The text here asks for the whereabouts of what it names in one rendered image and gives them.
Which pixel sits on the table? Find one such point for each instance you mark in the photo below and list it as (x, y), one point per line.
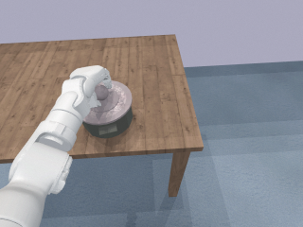
(164, 119)

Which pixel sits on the robot left hand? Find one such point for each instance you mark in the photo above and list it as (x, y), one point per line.
(98, 74)

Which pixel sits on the knob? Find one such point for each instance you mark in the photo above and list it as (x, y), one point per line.
(102, 92)

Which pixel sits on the left robot upper arm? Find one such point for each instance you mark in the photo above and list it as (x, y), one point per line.
(43, 170)

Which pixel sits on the robot left forearm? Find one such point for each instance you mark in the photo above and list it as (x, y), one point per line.
(64, 120)

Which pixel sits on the pot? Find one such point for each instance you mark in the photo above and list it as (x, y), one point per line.
(112, 129)

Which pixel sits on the lid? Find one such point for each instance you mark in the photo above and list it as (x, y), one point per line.
(116, 105)

